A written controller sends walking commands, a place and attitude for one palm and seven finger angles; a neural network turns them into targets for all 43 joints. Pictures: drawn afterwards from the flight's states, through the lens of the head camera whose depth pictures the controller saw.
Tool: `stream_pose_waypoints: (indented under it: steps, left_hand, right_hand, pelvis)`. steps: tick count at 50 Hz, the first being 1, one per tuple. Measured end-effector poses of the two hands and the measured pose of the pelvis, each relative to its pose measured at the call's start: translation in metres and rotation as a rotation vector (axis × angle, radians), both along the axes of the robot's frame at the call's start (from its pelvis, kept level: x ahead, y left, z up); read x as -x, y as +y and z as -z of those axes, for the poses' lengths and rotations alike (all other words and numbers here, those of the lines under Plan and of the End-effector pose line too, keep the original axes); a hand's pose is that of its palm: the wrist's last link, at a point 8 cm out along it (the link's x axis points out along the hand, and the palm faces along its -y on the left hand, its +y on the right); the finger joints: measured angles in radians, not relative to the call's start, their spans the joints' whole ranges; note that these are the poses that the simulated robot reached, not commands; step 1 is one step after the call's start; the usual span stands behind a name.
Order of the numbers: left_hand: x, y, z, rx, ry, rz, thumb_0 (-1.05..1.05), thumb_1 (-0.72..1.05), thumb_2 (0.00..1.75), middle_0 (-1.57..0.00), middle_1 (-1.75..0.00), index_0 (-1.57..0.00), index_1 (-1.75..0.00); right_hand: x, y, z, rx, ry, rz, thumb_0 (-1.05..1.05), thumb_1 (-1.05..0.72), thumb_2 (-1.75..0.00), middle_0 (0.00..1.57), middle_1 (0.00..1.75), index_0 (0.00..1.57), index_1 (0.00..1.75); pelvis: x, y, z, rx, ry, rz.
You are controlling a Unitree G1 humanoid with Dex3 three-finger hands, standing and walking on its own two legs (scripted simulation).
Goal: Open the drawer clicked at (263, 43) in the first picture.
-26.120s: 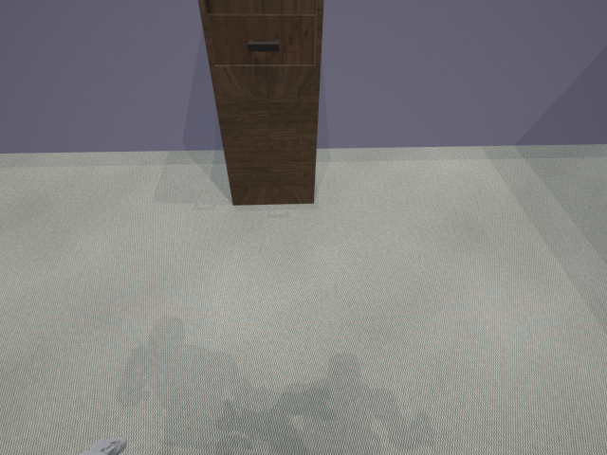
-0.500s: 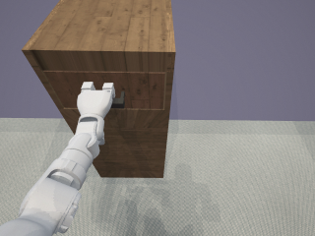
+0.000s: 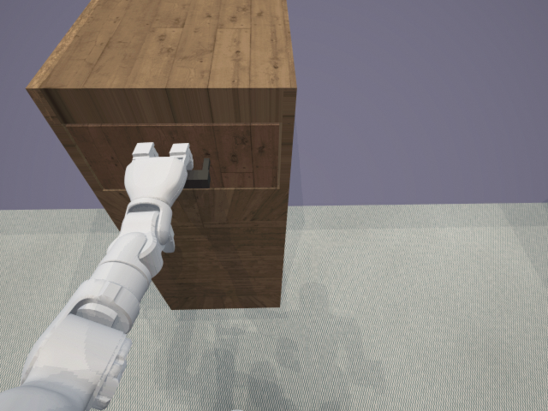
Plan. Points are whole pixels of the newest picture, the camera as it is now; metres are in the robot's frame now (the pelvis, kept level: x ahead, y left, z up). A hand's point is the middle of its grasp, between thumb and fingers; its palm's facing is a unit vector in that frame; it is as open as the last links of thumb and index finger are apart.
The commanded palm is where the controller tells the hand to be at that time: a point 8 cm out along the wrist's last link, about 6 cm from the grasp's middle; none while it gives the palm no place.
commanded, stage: lift the fingers back up to retry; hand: left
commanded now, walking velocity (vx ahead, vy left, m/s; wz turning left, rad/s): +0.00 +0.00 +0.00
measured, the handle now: (181, 171) +0.51 +0.17 +0.03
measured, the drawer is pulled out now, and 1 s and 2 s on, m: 0.00 0.00 0.00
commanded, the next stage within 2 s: re-aim the fingers above the handle in 0.62 s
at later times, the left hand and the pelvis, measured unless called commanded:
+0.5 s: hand (166, 174) +0.44 +0.17 +0.10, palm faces +0.02 -0.04 -1.00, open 13.8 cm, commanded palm +0.41 +0.16 +0.15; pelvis +0.02 -0.01 +0.02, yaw +0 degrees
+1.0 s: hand (166, 181) +0.43 +0.17 +0.09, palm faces -0.03 -0.03 -1.00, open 13.8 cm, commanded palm +0.41 +0.16 +0.15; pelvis +0.02 -0.04 +0.02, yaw +1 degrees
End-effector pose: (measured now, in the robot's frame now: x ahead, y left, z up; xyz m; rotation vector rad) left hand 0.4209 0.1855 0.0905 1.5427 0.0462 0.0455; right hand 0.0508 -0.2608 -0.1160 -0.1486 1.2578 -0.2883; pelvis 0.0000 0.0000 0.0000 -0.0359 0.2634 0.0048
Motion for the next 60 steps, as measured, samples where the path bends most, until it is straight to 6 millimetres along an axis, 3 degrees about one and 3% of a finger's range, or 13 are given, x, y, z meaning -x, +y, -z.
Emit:
stream_pose_waypoints:
  steps: [13, 23, 35, 43, 49, 55, 60]
  left_hand:
    - [-0.002, -0.033, -0.029, 0.04, -0.074, 0.096, 0.0, -0.49, 0.3, -0.29, -1.2, -0.31, -1.19]
    - [0.001, -0.017, -0.061, 0.012, -0.047, -0.064, 0.0, -0.49, 0.3, -0.31, -1.2, -0.32, -1.2]
    - [0.023, -0.033, -0.049, 0.036, 0.048, 0.101, 0.0, -0.49, 0.3, -0.32, -1.2, -0.32, -1.21]
    - [0.019, -0.024, -0.06, 0.009, -0.056, 0.039, 0.0, -0.49, 0.3, -0.32, -1.2, -0.32, -1.21]
    - [0.01, -0.015, -0.06, -0.006, 0.01, -0.062, 0.0, -0.49, 0.3, -0.32, -1.2, -0.32, -1.21]
    - [0.01, -0.035, -0.048, 0.043, 0.091, 0.039, 0.0, -0.49, 0.3, -0.32, -1.2, -0.32, -1.21]
    - [0.012, -0.044, -0.049, 0.069, 0.025, 0.125, 0.0, -0.49, 0.3, -0.32, -1.2, -0.32, -1.21]
  right_hand:
    - [-0.033, 0.011, -0.004, -0.05, -0.08, -0.011, 0.0, -0.9, -0.9, 0.2, 0.3, 0.2, 0.3]
    - [-0.065, 0.004, -0.015, -0.079, -0.139, -0.031, 0.0, -0.9, -0.9, 0.2, 0.3, 0.2, 0.3]
    - [-0.102, -0.022, -0.035, -0.006, -0.224, -0.096, 0.0, -0.9, -0.9, 0.2, 0.3, 0.2, 0.3]
    - [-0.097, -0.023, -0.021, -0.046, -0.193, -0.105, 0.0, -0.91, -0.9, 0.19, 0.3, 0.2, 0.3]
    - [-0.084, -0.023, -0.015, -0.071, -0.148, -0.083, 0.0, -0.9, -0.9, 0.2, 0.3, 0.2, 0.3]
    - [-0.077, -0.033, -0.018, -0.041, -0.133, -0.069, 0.01, -0.9, -0.9, 0.2, 0.3, 0.2, 0.3]
    - [-0.076, -0.04, -0.021, -0.01, -0.143, -0.054, 0.01, -0.9, -0.9, 0.2, 0.3, 0.2, 0.3]
  pelvis:
    - [-0.011, 0.0, -0.009, -0.012, -0.04, 0.011]
    - [-0.019, -0.011, -0.02, -0.028, -0.087, 0.016]
    - [-0.017, -0.029, -0.023, -0.04, -0.122, -0.002]
    - [-0.016, -0.037, -0.022, -0.047, -0.103, -0.003]
    - [-0.02, -0.042, -0.023, -0.05, -0.098, -0.004]
    - [-0.022, -0.044, -0.024, -0.051, -0.101, -0.004]
    - [-0.022, -0.043, -0.023, -0.051, -0.094, 0.011]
